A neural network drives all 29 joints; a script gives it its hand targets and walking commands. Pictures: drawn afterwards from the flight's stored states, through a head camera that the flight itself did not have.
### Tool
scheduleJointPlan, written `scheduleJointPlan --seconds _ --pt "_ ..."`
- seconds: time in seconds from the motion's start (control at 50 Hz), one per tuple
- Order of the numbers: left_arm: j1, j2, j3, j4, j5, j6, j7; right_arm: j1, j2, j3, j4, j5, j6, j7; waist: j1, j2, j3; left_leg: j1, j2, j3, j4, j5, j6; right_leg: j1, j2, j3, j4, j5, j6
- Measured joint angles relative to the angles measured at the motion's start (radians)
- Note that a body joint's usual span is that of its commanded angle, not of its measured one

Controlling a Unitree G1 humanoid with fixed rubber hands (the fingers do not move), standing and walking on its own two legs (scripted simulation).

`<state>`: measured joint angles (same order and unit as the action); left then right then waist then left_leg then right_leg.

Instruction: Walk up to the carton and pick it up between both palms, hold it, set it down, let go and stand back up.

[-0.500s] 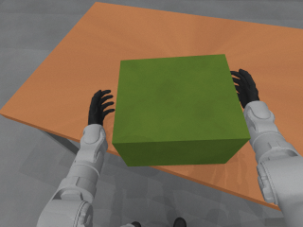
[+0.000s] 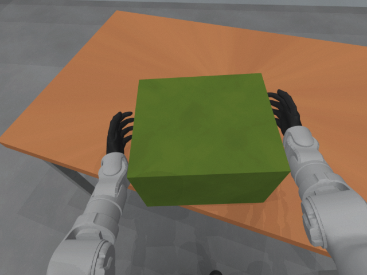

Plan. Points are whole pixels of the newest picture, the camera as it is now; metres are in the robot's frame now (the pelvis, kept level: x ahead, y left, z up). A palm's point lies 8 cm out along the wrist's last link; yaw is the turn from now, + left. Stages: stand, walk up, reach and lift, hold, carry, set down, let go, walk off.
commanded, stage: reach and lift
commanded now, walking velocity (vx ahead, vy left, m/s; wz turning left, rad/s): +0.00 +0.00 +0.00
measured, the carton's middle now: (202, 142) +0.42 +0.03 -0.01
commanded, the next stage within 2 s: none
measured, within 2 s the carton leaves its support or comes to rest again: leaves its support in 1.22 s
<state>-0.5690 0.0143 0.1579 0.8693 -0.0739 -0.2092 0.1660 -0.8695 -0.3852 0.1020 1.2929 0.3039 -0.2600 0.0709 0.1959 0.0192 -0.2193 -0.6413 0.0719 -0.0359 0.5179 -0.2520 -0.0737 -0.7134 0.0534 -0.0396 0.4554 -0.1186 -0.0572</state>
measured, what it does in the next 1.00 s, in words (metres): stands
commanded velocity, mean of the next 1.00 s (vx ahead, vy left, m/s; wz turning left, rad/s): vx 0.00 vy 0.00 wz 0.00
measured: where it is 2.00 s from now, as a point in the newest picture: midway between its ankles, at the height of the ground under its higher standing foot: outside the picture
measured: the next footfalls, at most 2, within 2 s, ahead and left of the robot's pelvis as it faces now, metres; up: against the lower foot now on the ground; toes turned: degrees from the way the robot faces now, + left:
none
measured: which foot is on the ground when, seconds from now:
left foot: down 0.00-1.00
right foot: down 0.00-1.00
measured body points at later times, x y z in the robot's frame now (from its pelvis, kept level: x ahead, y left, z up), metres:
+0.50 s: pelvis +0.01 +0.01 +0.01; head +0.09 -0.01 +0.46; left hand +0.36 +0.22 +0.03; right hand +0.47 -0.15 +0.04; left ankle -0.02 +0.16 -0.73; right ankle +0.04 -0.08 -0.73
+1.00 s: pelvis +0.02 +0.01 +0.02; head +0.10 -0.01 +0.46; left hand +0.36 +0.22 +0.03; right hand +0.48 -0.15 +0.04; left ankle -0.02 +0.16 -0.73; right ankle +0.04 -0.08 -0.73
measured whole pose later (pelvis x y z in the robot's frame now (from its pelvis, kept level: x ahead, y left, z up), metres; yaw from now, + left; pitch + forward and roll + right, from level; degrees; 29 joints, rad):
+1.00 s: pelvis +0.02 +0.01 +0.02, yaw +3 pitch +19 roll +0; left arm -0.47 -0.04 0.24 0.86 0.03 -0.31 0.09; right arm -0.81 -0.34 -0.06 1.36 0.09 -0.40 0.11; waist 0.14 0.03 -0.18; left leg -0.48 0.06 -0.02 0.34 -0.18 -0.06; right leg -0.53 0.03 -0.07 0.28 -0.07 -0.05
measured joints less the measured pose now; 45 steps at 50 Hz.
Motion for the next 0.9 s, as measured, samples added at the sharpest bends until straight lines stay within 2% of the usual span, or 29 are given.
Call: scheduleJointPlan --seconds 0.1,0.24,0.32,0.4,0.46,0.72,0.9 --pt "0.032 -0.019 0.008 -0.039 0.029 0.009 -0.011 0.013 -0.002 -0.012 0.006 -0.012 -0.019 0.02 -0.005 0.008 0.017 0.034 -0.001 -0.002 -0.027 0.01 0.003 0.044 -0.003 -0.007 -0.037 0.01 0.003" --pt "0.059 -0.028 0.023 -0.087 0.061 0.025 -0.019 0.028 0.011 -0.075 -0.003 -0.079 -0.031 0.033 -0.018 0.002 0.027 0.057 -0.002 -0.003 -0.064 0.028 0.005 0.073 -0.004 -0.011 -0.079 0.027 0.003" --pt "0.064 -0.041 0.056 -0.093 0.103 0.017 -0.059 0.029 0.021 -0.13 0.001 -0.149 -0.043 0.038 -0.028 0.002 0.038 0.081 -0.006 -0.004 -0.101 0.045 0.007 0.097 -0.009 -0.014 -0.11 0.038 0.005" --pt "0.068 -0.052 0.1 -0.059 0.138 -0.023 -0.08 0.037 0.04 -0.196 0.013 -0.236 -0.067 0.042 -0.043 0.006 0.036 0.112 -0.012 -0.004 -0.144 0.065 0.01 0.125 -0.016 -0.019 -0.139 0.047 0.007" --pt "0.071 -0.055 0.114 -0.024 0.143 -0.059 -0.089 0.046 0.047 -0.221 0.027 -0.27 -0.093 0.04 -0.045 0.008 0.03 0.13 -0.014 0.001 -0.165 0.073 0.013 0.14 -0.019 -0.019 -0.152 0.049 0.009" --pt "0.082 -0.052 0.087 0.001 0.122 -0.09 -0.073 0.046 0.042 -0.204 0.086 -0.252 -0.142 0.043 -0.046 0.008 0.043 0.171 -0.011 0.009 -0.193 0.077 0.015 0.184 -0.019 -0.023 -0.181 0.05 0.009" --pt "0.099 -0.052 0.08 -0.01 0.112 -0.095 -0.073 0.063 0.044 -0.177 0.064 -0.222 -0.139 0.042 -0.053 0.01 0.033 0.163 -0.009 0.013 -0.185 0.071 0.017 0.182 -0.019 -0.028 -0.18 0.046 0.011"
